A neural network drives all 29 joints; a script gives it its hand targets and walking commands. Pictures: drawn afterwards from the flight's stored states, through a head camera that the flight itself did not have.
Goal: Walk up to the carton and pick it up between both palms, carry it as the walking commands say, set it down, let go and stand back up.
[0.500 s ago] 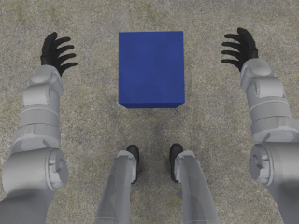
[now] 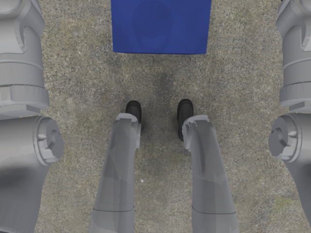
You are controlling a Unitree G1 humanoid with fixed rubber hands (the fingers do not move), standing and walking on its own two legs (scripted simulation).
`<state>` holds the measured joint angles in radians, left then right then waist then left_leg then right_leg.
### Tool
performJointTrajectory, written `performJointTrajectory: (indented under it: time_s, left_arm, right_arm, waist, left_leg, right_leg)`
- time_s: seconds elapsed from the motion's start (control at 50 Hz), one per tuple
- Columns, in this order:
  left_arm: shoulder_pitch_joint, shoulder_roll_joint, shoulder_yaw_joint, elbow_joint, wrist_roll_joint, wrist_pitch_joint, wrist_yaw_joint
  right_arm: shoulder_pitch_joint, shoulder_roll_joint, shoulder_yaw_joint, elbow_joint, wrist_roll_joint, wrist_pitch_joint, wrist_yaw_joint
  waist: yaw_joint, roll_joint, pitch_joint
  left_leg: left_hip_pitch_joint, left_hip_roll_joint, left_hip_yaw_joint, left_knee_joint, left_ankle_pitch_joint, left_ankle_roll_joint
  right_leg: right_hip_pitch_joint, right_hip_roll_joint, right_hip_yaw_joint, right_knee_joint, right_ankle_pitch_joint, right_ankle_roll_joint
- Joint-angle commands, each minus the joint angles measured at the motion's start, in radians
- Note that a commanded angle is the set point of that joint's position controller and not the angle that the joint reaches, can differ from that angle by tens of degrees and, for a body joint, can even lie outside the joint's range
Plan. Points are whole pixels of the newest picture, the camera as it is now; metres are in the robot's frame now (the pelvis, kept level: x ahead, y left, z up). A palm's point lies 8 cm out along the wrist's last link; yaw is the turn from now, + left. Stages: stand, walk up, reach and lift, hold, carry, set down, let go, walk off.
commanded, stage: reach and lift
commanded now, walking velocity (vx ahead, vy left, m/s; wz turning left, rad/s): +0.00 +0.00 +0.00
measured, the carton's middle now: (159, 6) +0.58 +0.02 -0.51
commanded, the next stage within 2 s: none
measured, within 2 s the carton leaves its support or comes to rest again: neither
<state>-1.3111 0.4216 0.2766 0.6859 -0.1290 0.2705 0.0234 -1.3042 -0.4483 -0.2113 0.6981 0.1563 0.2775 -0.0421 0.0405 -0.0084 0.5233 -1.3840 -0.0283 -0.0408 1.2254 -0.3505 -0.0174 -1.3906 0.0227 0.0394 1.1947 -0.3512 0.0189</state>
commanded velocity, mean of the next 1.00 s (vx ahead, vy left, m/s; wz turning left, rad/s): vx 0.00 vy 0.00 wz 0.00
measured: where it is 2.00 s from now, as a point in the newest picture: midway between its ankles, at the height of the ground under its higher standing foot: (159, 128)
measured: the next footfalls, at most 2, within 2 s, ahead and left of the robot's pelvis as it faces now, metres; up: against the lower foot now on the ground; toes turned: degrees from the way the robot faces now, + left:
none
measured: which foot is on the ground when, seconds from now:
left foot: down 0.00-1.00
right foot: down 0.00-1.00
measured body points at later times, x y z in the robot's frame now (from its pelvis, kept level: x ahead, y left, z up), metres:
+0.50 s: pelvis -0.05 -0.01 -0.17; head +0.34 +0.00 +0.05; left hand +0.54 +0.24 -0.30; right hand +0.56 -0.20 -0.32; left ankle +0.08 +0.12 -0.61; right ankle +0.09 -0.12 -0.61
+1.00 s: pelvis -0.03 +0.00 -0.27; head +0.36 +0.01 -0.05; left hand +0.54 +0.24 -0.45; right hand +0.55 -0.19 -0.45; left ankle +0.08 +0.12 -0.61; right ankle +0.09 -0.12 -0.61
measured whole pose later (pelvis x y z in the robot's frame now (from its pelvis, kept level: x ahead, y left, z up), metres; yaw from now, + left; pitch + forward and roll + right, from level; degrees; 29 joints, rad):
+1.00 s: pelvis -0.03 +0.00 -0.27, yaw +1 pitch +32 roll -1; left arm -1.50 0.46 0.12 1.01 -0.24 0.16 0.11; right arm -1.52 -0.48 -0.10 1.04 0.24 0.16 -0.08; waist 0.02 0.02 0.52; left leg -2.18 -0.05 -0.03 2.21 -0.60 -0.02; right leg -2.18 0.02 0.02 2.19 -0.57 0.04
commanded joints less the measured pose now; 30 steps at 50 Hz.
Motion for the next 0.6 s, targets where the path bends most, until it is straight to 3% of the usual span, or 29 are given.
performJointTrajectory:
  time_s: [0.0, 0.02, 0.04, 0.1, 0.2, 0.24, 0.4, 0.58]
  left_arm:
    - [-0.303, 0.194, 0.018, -0.060, -0.016, -0.052, 0.011]
    - [-0.280, 0.170, 0.020, 0.036, -0.017, -0.058, 0.008]
    - [-0.313, 0.177, 0.017, 0.034, -0.010, -0.060, 0.006]
    - [-0.452, 0.213, -0.010, 0.000, -0.021, -0.059, 0.014]
    - [-0.581, 0.283, -0.022, 0.054, -0.024, -0.022, 0.034]
    - [-0.606, 0.297, -0.024, 0.061, -0.026, -0.007, 0.041]
    - [-0.617, 0.323, -0.042, 0.033, -0.062, 0.003, 0.058]
    - [-0.550, 0.277, -0.059, 0.053, -0.078, -0.059, 0.066]
  right_arm:
    - [-0.387, -0.199, -0.021, -0.061, -0.002, -0.048, -0.010]
    - [-0.358, -0.184, -0.023, 0.054, -0.014, -0.052, -0.003]
    - [-0.364, -0.193, -0.030, 0.079, -0.024, -0.054, 0.001]
    - [-0.467, -0.214, -0.026, 0.050, -0.017, -0.053, -0.003]
    - [-0.640, -0.249, 0.013, 0.041, 0.020, -0.012, -0.023]
    - [-0.670, -0.257, 0.031, 0.039, 0.037, 0.003, -0.033]
    - [-0.685, -0.273, 0.062, -0.012, 0.057, 0.018, -0.066]
    - [-0.630, -0.238, 0.077, 0.025, 0.066, -0.045, -0.055]
  waist:
    - [0.014, 0.014, -2.104]
    - [0.007, 0.023, -1.987]
    - [-0.011, 0.035, -1.976]
    - [-0.032, 0.012, -2.028]
    - [0.010, -0.005, -2.013]
    - [0.020, -0.002, -2.025]
    - [0.014, -0.033, -2.083]
    - [0.013, -0.023, -1.980]
  left_leg:
    - [0.570, -0.036, 0.076, 0.051, 0.532, -0.004]
    - [0.529, -0.032, 0.068, 0.090, 0.536, -0.008]
    - [0.525, -0.031, 0.064, 0.113, 0.498, -0.013]
    - [0.446, -0.035, 0.071, 0.172, 0.354, -0.010]
    - [0.263, -0.036, 0.103, 0.266, 0.130, 0.003]
    - [0.231, -0.033, 0.114, 0.302, 0.094, 0.005]
    - [0.114, -0.015, 0.131, 0.453, 0.082, 0.017]
    - [0.040, 0.000, 0.116, 0.611, 0.167, 0.012]
  right_leg:
    - [0.535, 0.045, -0.078, 0.099, 0.438, -0.016]
    - [0.423, 0.047, -0.074, 0.123, 0.409, -0.018]
    - [0.393, 0.051, -0.079, 0.141, 0.372, -0.017]
    - [0.393, 0.055, -0.097, 0.216, 0.287, -0.012]
    - [0.374, 0.046, -0.096, 0.329, 0.108, -0.005]
    - [0.353, 0.041, -0.099, 0.364, 0.074, -0.003]
    - [0.336, 0.020, -0.090, 0.511, 0.111, -0.001]
    - [0.164, 0.013, -0.101, 0.670, 0.188, 0.001]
